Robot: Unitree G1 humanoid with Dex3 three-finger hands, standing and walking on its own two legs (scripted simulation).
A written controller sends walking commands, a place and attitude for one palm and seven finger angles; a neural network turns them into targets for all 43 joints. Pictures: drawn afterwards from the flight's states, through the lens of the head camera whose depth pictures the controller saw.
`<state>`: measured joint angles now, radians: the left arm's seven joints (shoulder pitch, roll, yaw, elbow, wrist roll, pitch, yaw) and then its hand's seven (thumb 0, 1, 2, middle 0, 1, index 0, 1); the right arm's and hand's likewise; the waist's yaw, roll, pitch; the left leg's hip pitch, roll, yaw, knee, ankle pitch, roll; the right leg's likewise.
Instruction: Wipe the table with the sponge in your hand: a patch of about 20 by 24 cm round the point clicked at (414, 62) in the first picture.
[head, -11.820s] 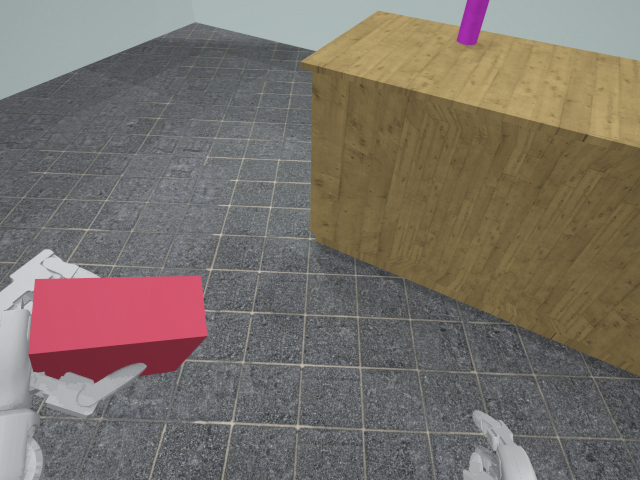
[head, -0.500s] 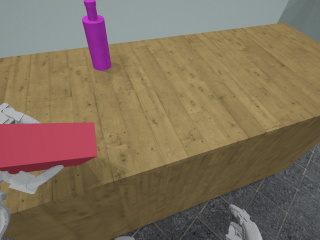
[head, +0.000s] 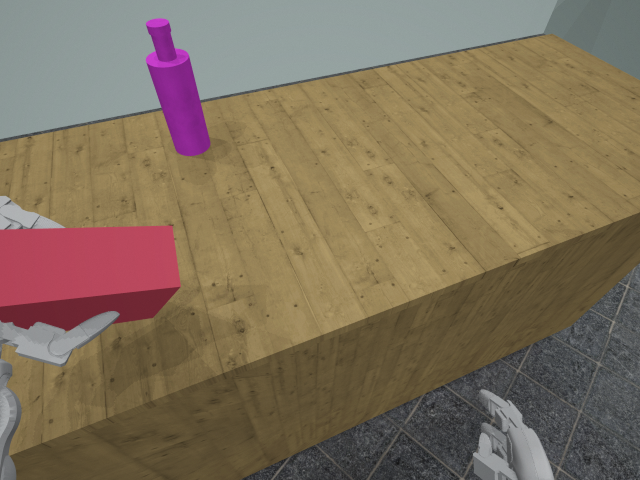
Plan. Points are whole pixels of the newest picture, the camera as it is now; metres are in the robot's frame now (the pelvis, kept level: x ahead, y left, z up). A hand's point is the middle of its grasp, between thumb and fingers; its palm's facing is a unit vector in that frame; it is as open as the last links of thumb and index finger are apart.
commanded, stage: come to a stop and stand still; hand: left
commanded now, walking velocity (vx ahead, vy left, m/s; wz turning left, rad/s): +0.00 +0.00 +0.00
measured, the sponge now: (116, 281) +0.26 +0.23 +0.16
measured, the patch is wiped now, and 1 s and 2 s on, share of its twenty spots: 0.00 0.00 0.00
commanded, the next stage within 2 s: look again from close up in 0.74 s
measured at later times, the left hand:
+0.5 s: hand (49, 282) +0.25 +0.29 +0.16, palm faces +0.36 -0.85 -0.39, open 10.2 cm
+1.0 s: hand (34, 299) +0.23 +0.30 +0.16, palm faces +0.38 -0.83 -0.40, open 10.2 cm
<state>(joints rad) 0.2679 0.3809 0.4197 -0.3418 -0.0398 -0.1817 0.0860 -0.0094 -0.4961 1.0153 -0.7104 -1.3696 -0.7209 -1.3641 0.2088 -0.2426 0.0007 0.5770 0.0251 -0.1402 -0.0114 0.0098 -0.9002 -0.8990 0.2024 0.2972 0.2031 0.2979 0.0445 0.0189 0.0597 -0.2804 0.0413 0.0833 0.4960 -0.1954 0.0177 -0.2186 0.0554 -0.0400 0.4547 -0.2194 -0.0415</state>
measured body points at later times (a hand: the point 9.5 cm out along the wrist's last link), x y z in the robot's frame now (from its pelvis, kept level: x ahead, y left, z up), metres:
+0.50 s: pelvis +0.03 +0.05 +0.00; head +0.06 +0.08 +0.45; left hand +0.22 +0.34 +0.18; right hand +0.23 -0.16 -0.06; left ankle +0.04 +0.11 -0.74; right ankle +0.02 -0.09 -0.74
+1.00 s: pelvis +0.02 +0.05 +0.00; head +0.05 +0.07 +0.45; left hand +0.20 +0.34 +0.18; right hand +0.20 -0.17 -0.07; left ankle +0.04 +0.11 -0.74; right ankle +0.02 -0.09 -0.74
